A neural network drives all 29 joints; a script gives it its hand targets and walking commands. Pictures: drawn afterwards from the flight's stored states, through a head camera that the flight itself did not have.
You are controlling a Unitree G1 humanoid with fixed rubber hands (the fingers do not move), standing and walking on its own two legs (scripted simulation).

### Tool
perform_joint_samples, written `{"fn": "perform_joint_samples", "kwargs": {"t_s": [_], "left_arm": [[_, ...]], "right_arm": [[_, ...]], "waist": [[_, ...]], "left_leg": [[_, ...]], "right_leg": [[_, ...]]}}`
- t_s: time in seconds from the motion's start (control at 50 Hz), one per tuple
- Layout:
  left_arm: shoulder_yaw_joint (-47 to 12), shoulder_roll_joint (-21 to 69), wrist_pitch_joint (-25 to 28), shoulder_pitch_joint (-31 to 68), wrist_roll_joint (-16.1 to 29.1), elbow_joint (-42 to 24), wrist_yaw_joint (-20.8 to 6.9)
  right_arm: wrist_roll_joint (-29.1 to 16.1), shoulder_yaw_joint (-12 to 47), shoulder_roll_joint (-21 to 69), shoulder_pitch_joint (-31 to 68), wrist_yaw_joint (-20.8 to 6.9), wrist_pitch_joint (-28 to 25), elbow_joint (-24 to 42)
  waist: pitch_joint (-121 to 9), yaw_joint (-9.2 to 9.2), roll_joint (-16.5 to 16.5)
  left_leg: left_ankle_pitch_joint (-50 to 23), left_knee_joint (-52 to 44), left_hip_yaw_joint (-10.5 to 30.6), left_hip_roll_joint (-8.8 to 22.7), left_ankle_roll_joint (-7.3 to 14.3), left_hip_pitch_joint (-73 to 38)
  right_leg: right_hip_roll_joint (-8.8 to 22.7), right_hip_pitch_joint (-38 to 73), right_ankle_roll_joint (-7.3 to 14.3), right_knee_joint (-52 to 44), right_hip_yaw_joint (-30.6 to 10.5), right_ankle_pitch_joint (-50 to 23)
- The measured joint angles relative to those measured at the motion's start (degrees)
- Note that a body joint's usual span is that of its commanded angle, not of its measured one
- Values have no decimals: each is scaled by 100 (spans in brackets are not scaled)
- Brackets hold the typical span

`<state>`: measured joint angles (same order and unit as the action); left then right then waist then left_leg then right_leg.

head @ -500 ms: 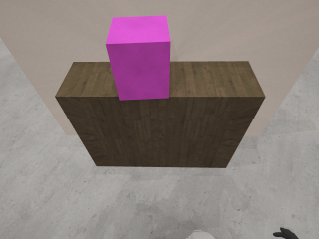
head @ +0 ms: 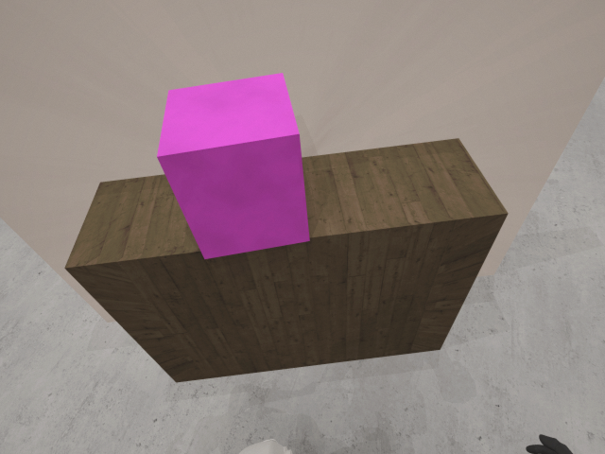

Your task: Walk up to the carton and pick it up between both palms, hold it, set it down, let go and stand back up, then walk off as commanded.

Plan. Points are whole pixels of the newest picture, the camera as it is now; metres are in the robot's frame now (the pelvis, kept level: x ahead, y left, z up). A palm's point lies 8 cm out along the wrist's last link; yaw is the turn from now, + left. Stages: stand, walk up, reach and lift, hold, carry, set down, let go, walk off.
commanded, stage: walk up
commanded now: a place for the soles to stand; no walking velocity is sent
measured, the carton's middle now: (242, 169) +0.60 +0.14 +0.04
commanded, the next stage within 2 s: none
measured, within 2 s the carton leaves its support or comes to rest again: neither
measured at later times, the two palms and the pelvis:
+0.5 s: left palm out of the picture +0.07 +0.40 -0.10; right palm (528, 441) +0.15 -0.24 -0.05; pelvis +0.07 +0.08 +0.02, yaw +3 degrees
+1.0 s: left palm out of the picture +0.14 +0.30 -0.08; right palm (581, 431) +0.17 -0.33 -0.09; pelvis +0.09 -0.02 +0.01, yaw +0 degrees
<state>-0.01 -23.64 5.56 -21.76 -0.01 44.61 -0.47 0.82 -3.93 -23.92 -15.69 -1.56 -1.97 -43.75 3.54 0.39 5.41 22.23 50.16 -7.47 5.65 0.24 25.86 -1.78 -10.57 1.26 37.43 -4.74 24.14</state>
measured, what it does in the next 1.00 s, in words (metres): steps on the spot: left foot, then right foot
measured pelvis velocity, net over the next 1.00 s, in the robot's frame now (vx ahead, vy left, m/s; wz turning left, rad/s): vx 0.09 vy -0.02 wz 0.00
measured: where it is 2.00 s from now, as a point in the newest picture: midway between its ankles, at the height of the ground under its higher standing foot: outside the picture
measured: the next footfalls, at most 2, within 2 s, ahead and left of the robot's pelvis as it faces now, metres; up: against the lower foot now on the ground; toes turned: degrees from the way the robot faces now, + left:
left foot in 0.04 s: +0.12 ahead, +0.11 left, +0.00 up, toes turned +9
right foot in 0.92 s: +0.19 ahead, -0.12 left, +0.00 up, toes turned +5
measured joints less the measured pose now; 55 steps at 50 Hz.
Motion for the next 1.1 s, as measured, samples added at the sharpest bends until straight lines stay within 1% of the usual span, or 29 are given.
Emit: {"fn": "perform_joint_samples", "kwargs": {"t_s": [0.04,0.06,0.08,0.12,0.14,0.18,0.2,0.24,0.3,0.38,0.44,0.46,0.5,0.54,0.58,0.66,0.72,0.78,0.86,0.92,0.96,0.98,1.04,1.1], "left_arm": [[0,-27,-1,43,0,-4,0],[0,-67,-14,92,0,1,0],[0,-95,-52,180,-1,4,0],[0,-98,-107,339,0,1,6],[-1,-108,-122,377,0,0,6],[0,-161,-180,414,0,4,6],[-1,-195,-221,417,0,12,6],[-1,-234,-284,378,0,35,6],[-1,-233,-381,223,0,106,6],[-1,-217,-501,86,0,282,11],[0,-188,-595,31,0,363,33],[-1,-182,-641,28,0,366,36],[-1,-186,-725,40,0,366,36],[0,-201,-781,46,0,365,36],[0,-238,-822,36,0,365,36],[0,-314,-868,23,0,430,30],[-1,-322,-868,12,0,449,29],[-1,-259,-838,21,0,447,29],[-1,-142,-721,85,0,444,28],[-1,-94,-579,156,0,446,28],[-2,12,-509,169,0,447,28],[-1,48,-473,193,0,448,28],[0,94,-455,367,0,447,28],[0,93,-453,562,0,440,28]], "right_arm": [[0,-22,-2,-3,-1,0,2],[0,-24,7,-5,-1,-18,0],[0,-24,20,-29,-1,-49,-3],[0,-24,24,-139,-1,-70,-17],[-7,-25,25,-165,-1,-70,-47],[-9,-24,27,-182,-1,-72,-116],[-9,-24,27,-184,-1,-84,-143],[-10,-38,27,-184,0,-108,-151],[-9,-53,29,-183,6,-126,-147],[-10,-53,30,-181,16,-126,-139],[-10,-54,30,-182,59,-126,-138],[-10,-54,30,-182,87,-126,-138],[-11,-54,60,-182,151,-126,-139],[-10,-53,99,-182,177,-126,-139],[-10,-53,137,-182,183,-126,-138],[-10,-52,143,-182,193,-125,-146],[-10,-52,143,-182,193,-126,-151],[-10,-52,144,-181,193,-126,-150],[-10,-52,143,-181,193,-125,-151],[-10,-52,141,-174,193,-124,-153],[-10,-50,125,-144,193,-91,-154],[-10,-38,124,-142,192,-73,-154],[-10,-36,121,-143,193,-24,-163],[-10,-36,113,-144,193,27,-221]], "waist": [[-6,-3,-13],[22,-47,-75],[62,-88,-168],[65,-116,-270],[63,-118,-308],[59,-123,-429],[58,-122,-506],[57,-120,-642],[56,-115,-729],[66,-113,-770],[76,-114,-739],[88,-116,-719],[90,-116,-712],[85,-117,-736],[76,-117,-792],[76,-116,-953],[62,-114,-1066],[27,-113,-1077],[-4,-111,-965],[-2,-112,-864],[-13,-110,-605],[-23,-110,-545],[4,-112,-496],[37,-112,-452]], "left_leg": [[-126,-545,8,4,6,-148],[-541,-726,-14,-59,105,-218],[-605,-683,-41,-150,236,-244],[-444,-719,-41,-248,396,-385],[-394,-825,-42,-256,408,-507],[-443,-1170,-46,-291,371,-788],[-513,-1371,-48,-319,279,-934],[-656,-1758,-50,-405,66,-1210],[-750,-2095,-56,-540,37,-1476],[-742,-2169,-59,-750,82,-1525],[-732,-2168,-57,-895,222,-1537],[-727,-2168,-55,-936,348,-1554],[-720,-2168,-55,-1008,608,-1575],[-719,-2168,-54,-1046,689,-1590],[-719,-2168,-53,-1046,683,-1590],[-719,-2174,-53,-1014,547,-1591],[-719,-2174,-54,-1007,535,-1591],[-704,-2175,-55,-946,511,-1591],[-607,-2075,-57,-803,390,-1590],[-401,-1755,-54,-681,227,-1565],[-187,-1378,-44,-425,210,-1505],[40,-1182,-42,-393,210,-1438],[543,-747,-40,-458,210,-1249],[587,-646,-18,-459,210,-1174]], "right_leg": [[2,-4,-12,29,-36,91],[47,-46,-15,204,-48,138],[68,-175,-14,643,-132,139],[-58,-540,-15,1714,-264,127],[-113,-711,-15,2120,-267,30],[-124,-970,-15,2499,-267,-390],[-124,-1045,-15,2506,-300,-540],[-123,-1129,-15,2499,-367,-610],[-123,-1148,-15,2388,-336,-778],[-124,-1146,-16,1941,-187,-857],[-123,-1144,-15,1668,-54,-698],[-130,-1147,-15,1665,-44,-646],[-131,-1158,-15,1665,-111,-634],[-131,-1157,-15,1683,-236,-670],[-130,-1158,-15,1699,-370,-693],[-109,-1158,-15,1700,-614,-885],[6,-1158,-16,1690,-583,-833],[153,-1135,-16,1408,-408,-570],[330,-968,-16,616,-77,-379],[323,-726,-25,-31,-3,-888],[92,-654,-39,-19,54,-924],[34,-646,-38,-11,44,-892],[11,-648,16,-11,-39,-860],[-5,-649,32,-11,-114,-867]]}}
